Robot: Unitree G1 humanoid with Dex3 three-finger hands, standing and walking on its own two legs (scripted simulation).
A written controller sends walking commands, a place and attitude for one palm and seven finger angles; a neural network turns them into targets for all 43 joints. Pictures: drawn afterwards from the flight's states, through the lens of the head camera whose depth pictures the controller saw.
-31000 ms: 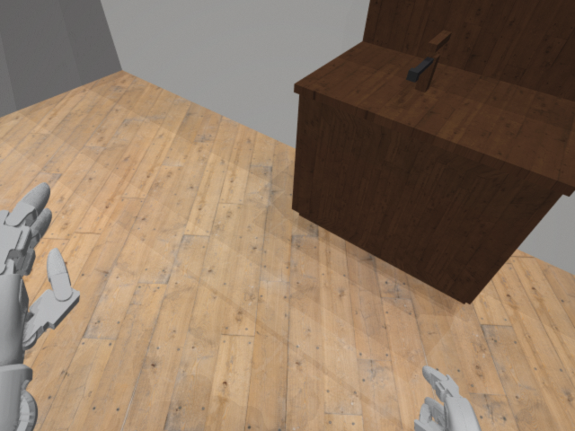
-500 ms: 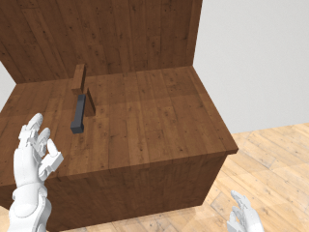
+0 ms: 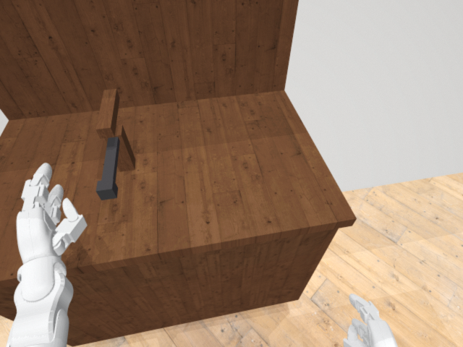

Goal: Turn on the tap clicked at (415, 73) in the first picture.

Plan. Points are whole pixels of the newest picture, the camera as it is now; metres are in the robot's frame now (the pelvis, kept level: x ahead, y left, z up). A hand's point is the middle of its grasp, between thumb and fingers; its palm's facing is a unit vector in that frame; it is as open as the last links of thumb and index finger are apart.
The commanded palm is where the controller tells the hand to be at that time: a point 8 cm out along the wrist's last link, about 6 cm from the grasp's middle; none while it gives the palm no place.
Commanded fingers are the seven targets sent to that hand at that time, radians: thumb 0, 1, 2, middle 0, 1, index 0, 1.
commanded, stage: reach beside the lever's end, fingers flat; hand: left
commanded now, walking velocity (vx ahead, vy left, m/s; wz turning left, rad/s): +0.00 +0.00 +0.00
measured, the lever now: (107, 189) +0.36 +0.27 +0.07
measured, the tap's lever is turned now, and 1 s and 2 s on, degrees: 0 0 9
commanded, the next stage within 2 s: push the lever round in 0.90 s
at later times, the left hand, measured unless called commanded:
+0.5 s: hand (79, 202) +0.33 +0.30 +0.07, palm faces +0.50 -0.86 -0.10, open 7.8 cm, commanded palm +0.29 +0.33 +0.07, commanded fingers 0.00 0.90 0.90 -0.15 -0.15 -0.15 -0.15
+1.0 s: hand (81, 205) +0.32 +0.30 +0.07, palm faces +0.50 -0.86 -0.10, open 7.8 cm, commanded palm +0.28 +0.32 +0.06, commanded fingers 0.00 0.90 0.90 -0.15 -0.15 -0.15 -0.15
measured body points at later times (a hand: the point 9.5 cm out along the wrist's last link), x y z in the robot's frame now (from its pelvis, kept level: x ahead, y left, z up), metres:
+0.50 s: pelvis -0.01 +0.00 -0.01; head +0.03 +0.00 +0.44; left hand +0.30 +0.34 +0.08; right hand +0.12 -0.26 -0.12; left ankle +0.04 +0.11 -0.71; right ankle +0.00 -0.10 -0.71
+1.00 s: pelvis +0.00 +0.01 -0.01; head +0.03 +0.01 +0.44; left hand +0.29 +0.34 +0.08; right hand +0.13 -0.24 -0.11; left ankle +0.03 +0.11 -0.71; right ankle +0.00 -0.10 -0.71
